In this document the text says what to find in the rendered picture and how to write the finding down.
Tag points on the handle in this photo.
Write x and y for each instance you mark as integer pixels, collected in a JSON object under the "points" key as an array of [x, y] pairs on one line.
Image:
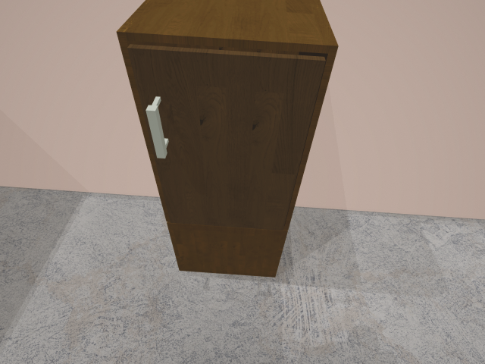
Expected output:
{"points": [[160, 143]]}

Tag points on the cupboard door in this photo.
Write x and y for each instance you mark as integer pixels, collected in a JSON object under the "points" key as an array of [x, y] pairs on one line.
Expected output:
{"points": [[236, 122]]}

